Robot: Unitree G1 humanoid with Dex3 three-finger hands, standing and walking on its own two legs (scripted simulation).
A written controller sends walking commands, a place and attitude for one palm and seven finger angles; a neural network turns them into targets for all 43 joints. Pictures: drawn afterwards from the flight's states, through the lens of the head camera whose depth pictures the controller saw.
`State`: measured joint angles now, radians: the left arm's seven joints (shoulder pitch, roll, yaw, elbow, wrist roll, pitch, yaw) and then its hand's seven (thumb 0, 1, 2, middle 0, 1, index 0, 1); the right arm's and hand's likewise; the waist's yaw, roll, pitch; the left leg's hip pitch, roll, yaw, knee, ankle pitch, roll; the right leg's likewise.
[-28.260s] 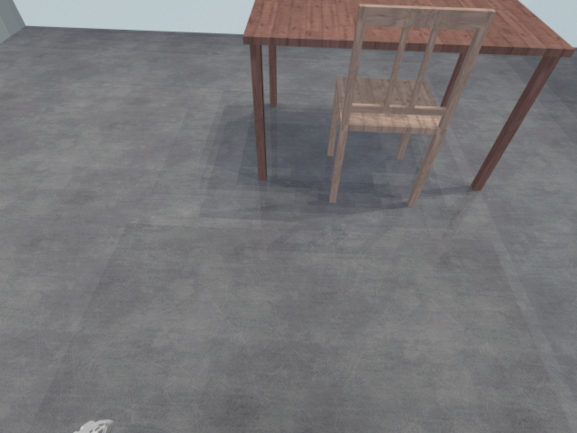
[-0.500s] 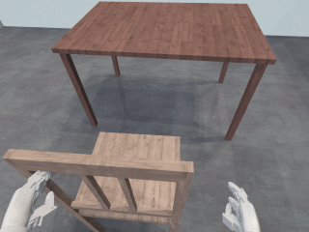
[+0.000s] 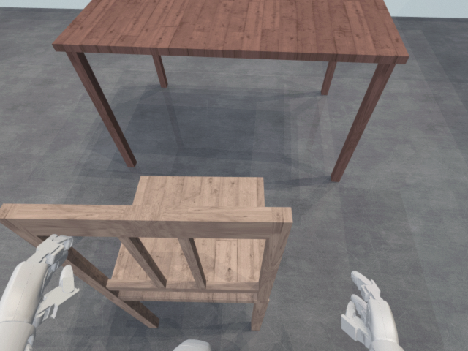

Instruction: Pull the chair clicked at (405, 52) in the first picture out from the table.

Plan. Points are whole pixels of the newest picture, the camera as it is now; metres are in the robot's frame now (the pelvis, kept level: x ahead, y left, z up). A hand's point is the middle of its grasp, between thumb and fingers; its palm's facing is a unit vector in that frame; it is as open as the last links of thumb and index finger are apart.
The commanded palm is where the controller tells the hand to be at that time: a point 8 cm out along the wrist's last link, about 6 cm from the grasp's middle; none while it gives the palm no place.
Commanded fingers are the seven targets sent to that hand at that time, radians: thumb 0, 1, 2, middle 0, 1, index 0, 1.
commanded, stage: step back with the hand held close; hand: left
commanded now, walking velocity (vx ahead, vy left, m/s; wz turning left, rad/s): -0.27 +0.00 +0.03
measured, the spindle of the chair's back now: (146, 262) +0.26 +0.22 -0.08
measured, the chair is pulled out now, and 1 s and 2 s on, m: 0.62 0.62 0.62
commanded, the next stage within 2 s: stop stepping back and stand still in 0.80 s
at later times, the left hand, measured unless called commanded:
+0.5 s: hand out of the picture +0.10 +0.31 +0.19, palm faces +0.49 -0.73 -0.49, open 7.0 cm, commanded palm +0.04 +0.34 +0.18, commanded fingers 0.00 0.90 0.90 -0.20 -0.30 -0.20 -0.30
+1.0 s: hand out of the picture +0.01 +0.32 +0.18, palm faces +0.46 -0.75 -0.47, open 7.4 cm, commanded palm -0.06 +0.35 +0.18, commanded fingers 0.00 0.90 0.90 -0.20 -0.30 -0.20 -0.30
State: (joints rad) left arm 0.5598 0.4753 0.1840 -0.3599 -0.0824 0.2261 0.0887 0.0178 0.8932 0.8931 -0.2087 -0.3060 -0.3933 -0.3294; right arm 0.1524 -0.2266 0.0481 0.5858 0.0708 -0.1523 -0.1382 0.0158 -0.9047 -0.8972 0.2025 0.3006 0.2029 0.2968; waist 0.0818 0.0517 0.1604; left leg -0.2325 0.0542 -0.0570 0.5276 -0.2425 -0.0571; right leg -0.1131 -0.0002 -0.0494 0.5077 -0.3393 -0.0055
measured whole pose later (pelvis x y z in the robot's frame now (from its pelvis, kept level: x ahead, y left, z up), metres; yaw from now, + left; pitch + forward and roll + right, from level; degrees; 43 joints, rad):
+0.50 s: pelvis -0.09 +0.04 -0.02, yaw +1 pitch -4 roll -2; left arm 0.51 0.49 0.46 -0.59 -0.07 -0.14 0.17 0.02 0.89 0.89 -0.27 -0.34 -0.31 -0.34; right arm 0.18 -0.21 0.03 0.66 0.02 -0.12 -0.14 0.02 -0.90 -0.90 0.20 0.30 0.20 0.30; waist 0.04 0.03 0.08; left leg -0.44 0.03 -0.06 0.68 -0.24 -0.01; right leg -0.31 -0.03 -0.06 0.65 -0.29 0.02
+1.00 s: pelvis -0.20 +0.05 -0.01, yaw +1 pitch -1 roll -1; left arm 0.51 0.44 0.49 -0.53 -0.05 -0.20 0.14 0.02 0.89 0.89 -0.21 -0.31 -0.21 -0.30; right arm 0.20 -0.17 -0.01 0.64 0.00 -0.17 -0.07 0.02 -0.90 -0.90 0.20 0.30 0.20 0.30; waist -0.01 0.00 0.05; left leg -0.41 0.05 0.00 0.60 -0.17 -0.01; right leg -0.41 -0.01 -0.02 0.85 -0.46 0.02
